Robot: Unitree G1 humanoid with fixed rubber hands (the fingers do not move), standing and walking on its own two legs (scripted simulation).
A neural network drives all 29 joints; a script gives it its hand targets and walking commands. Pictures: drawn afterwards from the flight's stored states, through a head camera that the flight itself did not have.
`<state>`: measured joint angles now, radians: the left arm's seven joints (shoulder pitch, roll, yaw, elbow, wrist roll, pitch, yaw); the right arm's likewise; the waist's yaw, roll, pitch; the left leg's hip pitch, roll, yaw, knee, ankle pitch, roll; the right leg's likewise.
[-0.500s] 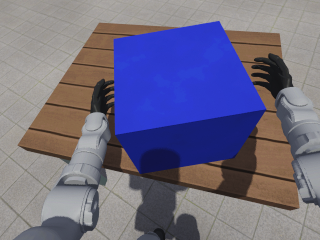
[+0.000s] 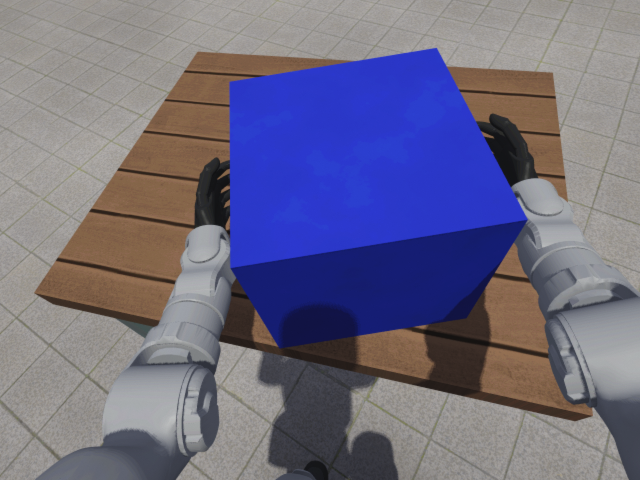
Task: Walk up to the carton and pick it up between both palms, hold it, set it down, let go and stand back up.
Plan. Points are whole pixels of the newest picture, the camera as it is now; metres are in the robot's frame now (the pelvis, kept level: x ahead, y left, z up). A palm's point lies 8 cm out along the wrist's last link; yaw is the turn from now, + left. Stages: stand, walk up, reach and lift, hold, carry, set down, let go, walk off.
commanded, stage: reach and lift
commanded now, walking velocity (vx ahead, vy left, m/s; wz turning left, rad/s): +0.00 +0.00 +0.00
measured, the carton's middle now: (354, 206) +0.46 +0.09 +0.03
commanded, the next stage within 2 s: none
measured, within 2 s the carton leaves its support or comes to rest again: neither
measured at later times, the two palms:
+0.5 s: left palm (216, 214) +0.38 +0.25 +0.07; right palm (513, 182) +0.48 -0.11 +0.08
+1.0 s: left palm (216, 216) +0.38 +0.25 +0.07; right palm (516, 184) +0.48 -0.11 +0.08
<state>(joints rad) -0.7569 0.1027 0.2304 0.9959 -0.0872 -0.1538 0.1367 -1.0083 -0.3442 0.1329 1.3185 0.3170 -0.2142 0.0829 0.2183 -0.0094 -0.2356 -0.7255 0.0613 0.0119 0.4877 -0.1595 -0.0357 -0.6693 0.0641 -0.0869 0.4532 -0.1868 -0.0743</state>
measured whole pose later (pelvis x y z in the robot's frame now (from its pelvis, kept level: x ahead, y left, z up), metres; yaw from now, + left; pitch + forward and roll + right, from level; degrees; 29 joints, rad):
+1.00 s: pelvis +0.02 +0.01 +0.02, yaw -1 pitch +17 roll +0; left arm -0.66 -0.04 0.46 0.83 0.18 -0.12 0.10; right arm -0.89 -0.23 -0.32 1.23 -0.20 -0.24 0.16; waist 0.18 -0.02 -0.17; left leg -0.51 0.04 0.05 0.32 -0.12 -0.01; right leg -0.46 0.05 -0.05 0.30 -0.14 -0.05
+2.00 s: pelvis +0.00 +0.02 +0.01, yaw -1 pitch +19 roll -1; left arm -0.67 0.02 0.37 0.92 0.08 -0.16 0.13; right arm -0.88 -0.24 -0.17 1.28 -0.08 -0.30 0.08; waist 0.15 -0.02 -0.22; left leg -0.56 0.04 0.04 0.33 -0.09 -0.01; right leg -0.51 0.05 -0.06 0.28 -0.10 -0.05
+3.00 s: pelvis -0.01 +0.03 +0.02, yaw +2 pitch +1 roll -1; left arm -0.61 0.09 0.25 0.51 0.09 0.35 0.08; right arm -0.70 -0.16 -0.14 0.84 0.11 0.11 0.02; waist 0.01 -0.05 -0.11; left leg -0.21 0.01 0.01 0.31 -0.12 0.00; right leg -0.15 0.02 -0.09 0.27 -0.15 -0.03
